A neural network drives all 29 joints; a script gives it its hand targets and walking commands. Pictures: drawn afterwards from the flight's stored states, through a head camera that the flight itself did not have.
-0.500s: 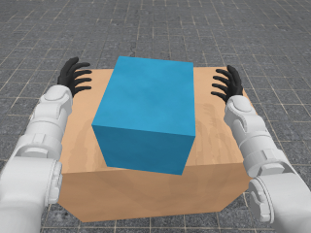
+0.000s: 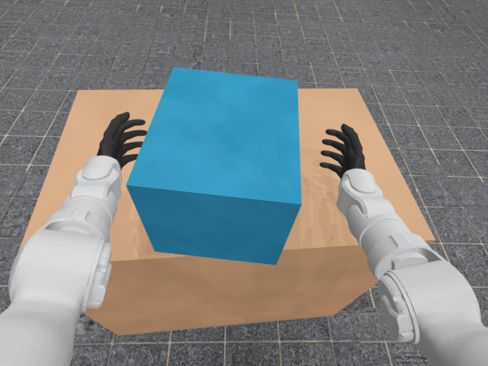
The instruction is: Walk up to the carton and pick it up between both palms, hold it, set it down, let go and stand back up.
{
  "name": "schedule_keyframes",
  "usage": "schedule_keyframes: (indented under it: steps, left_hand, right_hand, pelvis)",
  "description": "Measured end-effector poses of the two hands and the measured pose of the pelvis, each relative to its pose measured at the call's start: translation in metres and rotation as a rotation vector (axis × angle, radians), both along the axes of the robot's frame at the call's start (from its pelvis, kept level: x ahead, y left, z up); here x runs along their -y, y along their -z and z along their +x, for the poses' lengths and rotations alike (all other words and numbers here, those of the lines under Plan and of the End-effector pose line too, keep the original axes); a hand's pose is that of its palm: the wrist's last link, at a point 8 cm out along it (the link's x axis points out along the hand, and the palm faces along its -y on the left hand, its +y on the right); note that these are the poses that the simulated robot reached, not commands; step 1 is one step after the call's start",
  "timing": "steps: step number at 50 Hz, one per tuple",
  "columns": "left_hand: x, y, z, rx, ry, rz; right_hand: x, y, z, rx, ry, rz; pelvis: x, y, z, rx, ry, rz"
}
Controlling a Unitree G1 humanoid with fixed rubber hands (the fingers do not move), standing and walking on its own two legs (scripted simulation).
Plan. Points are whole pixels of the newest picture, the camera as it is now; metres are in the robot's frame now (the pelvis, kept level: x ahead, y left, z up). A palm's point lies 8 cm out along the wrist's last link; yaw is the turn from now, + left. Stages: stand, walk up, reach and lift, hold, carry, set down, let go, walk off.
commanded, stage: reach and lift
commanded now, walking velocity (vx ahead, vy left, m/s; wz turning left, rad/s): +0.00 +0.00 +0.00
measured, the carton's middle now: (225, 166) +0.46 -0.02 +0.03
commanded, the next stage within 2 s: none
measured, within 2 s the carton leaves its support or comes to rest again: neither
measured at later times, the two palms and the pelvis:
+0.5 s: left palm (119, 155) +0.47 +0.15 +0.07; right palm (342, 169) +0.40 -0.22 +0.07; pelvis -0.01 +0.01 -0.02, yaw +0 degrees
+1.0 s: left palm (129, 162) +0.47 +0.14 +0.06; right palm (314, 172) +0.41 -0.18 +0.05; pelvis -0.01 +0.01 -0.01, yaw +0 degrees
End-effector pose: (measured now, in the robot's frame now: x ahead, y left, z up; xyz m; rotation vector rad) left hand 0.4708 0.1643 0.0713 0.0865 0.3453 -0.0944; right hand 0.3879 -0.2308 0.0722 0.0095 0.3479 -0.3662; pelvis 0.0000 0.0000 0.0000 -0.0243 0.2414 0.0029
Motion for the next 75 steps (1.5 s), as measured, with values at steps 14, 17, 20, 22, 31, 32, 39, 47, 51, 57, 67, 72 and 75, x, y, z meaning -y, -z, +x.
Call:
schedule_keyframes:
  steps: [14, 17, 20, 22, 31, 32, 39, 47, 51, 57, 67, 72, 75]
  left_hand:
    - [0.0, 0.021, 0.002, 0.075, -0.018, -0.003]
    - [0.003, 0.013, 0.004, 0.089, -0.005, -0.002]
    - [0.006, 0.006, 0.004, 0.092, 0.006, 0.004]
    - [0.009, 0.002, 0.004, 0.089, 0.012, 0.007]
    - [0.016, -0.001, 0.004, 0.091, 0.008, 0.003]
    - [0.016, 0.0, 0.004, 0.09, 0.006, 0.004]
    - [0.017, 0.012, 0.003, 0.079, 0.011, -0.008]
    - [0.024, 0.015, 0.003, 0.09, 0.052, -0.025]
    - [0.024, 0.015, 0.001, 0.093, 0.05, -0.031]
    - [0.024, 0.014, -0.004, 0.102, 0.053, -0.023]
    - [0.024, 0.015, -0.008, 0.097, 0.056, -0.002]
    - [0.024, 0.015, -0.008, 0.096, 0.052, -0.016]
    - [0.024, 0.016, -0.008, 0.094, 0.05, -0.026]
  right_hand:
    - [-0.026, 0.017, 0.019, 0.075, -0.038, 0.007]
    - [-0.023, 0.011, 0.017, 0.083, -0.019, 0.005]
    - [-0.018, 0.007, 0.014, 0.079, 0.003, 0.004]
    - [-0.014, 0.006, 0.011, 0.074, 0.014, 0.004]
    - [-0.021, 0.006, 0.014, 0.078, -0.022, 0.009]
    - [-0.025, 0.008, 0.015, 0.075, -0.032, 0.011]
    - [-0.051, 0.02, 0.023, 0.078, -0.022, 0.033]
    - [-0.053, 0.02, 0.021, 0.086, 0.005, 0.008]
    - [-0.054, 0.02, 0.019, 0.102, 0.006, 0.004]
    - [-0.055, 0.023, 0.012, 0.147, 0.01, 0.007]
    - [-0.055, 0.025, 0.01, 0.153, -0.011, -0.008]
    - [-0.055, 0.024, 0.01, 0.146, -0.018, -0.027]
    - [-0.055, 0.024, 0.01, 0.142, -0.016, -0.036]
  pelvis:
    - [-0.004, 0.017, -0.011, -0.159, -0.009, -0.013]
    - [-0.005, 0.017, -0.011, -0.154, -0.01, -0.018]
    - [-0.007, 0.017, -0.011, -0.14, -0.009, -0.02]
    - [-0.008, 0.016, -0.011, -0.13, -0.008, -0.02]
    - [-0.01, 0.019, -0.016, -0.129, -0.001, -0.009]
    - [-0.011, 0.019, -0.017, -0.131, -0.001, -0.008]
    - [-0.011, 0.019, -0.017, -0.153, -0.01, -0.013]
    - [-0.013, 0.014, -0.011, -0.142, -0.007, -0.023]
    - [-0.015, 0.008, -0.007, -0.108, -0.007, -0.022]
    - [-0.017, 0.0, 0.0, -0.038, -0.013, -0.018]
    - [-0.017, -0.008, 0.017, 0.029, -0.008, -0.001]
    - [-0.013, -0.009, 0.023, 0.046, -0.01, 0.002]
    - [-0.01, -0.01, 0.024, 0.055, -0.012, 0.003]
